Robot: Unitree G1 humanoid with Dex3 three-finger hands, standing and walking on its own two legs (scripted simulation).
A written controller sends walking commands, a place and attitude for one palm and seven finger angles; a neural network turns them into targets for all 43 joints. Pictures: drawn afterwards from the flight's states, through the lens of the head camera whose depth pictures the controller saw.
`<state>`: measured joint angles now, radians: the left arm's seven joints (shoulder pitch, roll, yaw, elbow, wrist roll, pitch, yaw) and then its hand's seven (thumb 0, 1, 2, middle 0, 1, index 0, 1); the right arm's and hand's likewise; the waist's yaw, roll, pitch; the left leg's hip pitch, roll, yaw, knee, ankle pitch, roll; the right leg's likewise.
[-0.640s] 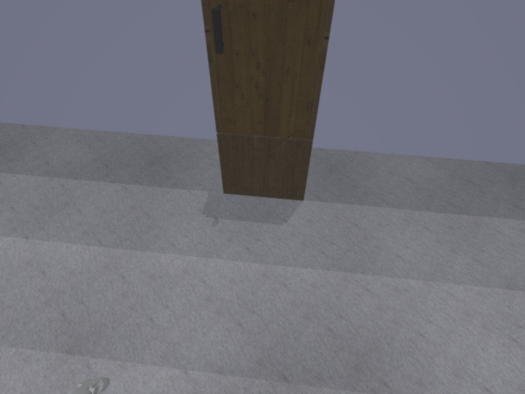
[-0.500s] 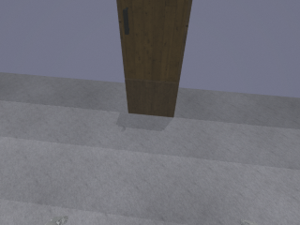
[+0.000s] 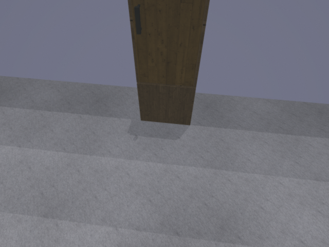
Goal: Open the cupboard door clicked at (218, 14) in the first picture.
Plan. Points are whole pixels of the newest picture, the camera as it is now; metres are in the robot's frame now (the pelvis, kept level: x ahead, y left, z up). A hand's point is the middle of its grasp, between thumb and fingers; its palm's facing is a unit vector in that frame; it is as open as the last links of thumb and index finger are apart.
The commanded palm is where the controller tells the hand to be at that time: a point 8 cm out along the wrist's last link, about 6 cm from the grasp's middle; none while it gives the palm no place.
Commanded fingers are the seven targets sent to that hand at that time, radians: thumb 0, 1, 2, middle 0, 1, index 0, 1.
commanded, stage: stand and wait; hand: left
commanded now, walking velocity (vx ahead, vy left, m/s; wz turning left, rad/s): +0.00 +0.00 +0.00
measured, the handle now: (138, 19) +1.18 +0.21 +0.08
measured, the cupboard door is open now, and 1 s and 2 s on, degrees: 0 0 0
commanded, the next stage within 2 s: look at it before walking up in 0.28 s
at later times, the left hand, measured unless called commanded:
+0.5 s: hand out of the picture +0.07 +0.24 -0.16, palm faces -0.03 -0.94 -0.33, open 7.4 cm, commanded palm none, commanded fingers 0.00 0.90 0.90 -0.20 -0.30 -0.20 -0.30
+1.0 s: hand out of the picture +0.09 +0.24 -0.15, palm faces -0.03 -0.94 -0.34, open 7.4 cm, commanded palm none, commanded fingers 0.00 0.90 0.90 -0.20 -0.30 -0.20 -0.30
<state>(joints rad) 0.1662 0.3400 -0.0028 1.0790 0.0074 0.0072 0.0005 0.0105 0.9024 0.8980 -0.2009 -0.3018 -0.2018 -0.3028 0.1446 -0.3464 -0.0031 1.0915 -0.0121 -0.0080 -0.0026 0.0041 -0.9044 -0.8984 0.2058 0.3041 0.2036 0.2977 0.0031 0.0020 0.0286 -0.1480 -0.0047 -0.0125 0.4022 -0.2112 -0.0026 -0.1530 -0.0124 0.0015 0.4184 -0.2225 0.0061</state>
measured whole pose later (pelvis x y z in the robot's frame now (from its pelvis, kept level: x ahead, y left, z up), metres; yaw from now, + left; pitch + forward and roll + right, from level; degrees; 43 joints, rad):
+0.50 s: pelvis +0.00 +0.00 +0.00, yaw +0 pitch -2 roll +0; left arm 0.15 0.33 -0.01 1.09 0.01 0.00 0.00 0.01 0.90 0.90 -0.20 -0.30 -0.20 -0.30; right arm 0.14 -0.34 0.00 1.11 -0.01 -0.01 0.00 0.00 -0.90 -0.90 0.21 0.30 0.20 0.30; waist 0.00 0.00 0.03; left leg -0.15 0.00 -0.01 0.38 -0.20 -0.01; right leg -0.16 0.00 0.00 0.40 -0.21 0.00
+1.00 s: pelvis +0.01 +0.00 +0.00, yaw -1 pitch -2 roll +0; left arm 0.14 0.34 -0.01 1.09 0.01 -0.01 0.00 0.01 0.90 0.90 -0.20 -0.30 -0.20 -0.30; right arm 0.11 -0.34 0.00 1.11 -0.01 -0.01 0.00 0.00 -0.90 -0.90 0.21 0.30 0.20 0.30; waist 0.00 0.00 0.03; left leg -0.12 0.01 -0.01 0.36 -0.20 -0.01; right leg -0.13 0.00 0.01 0.37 -0.21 0.00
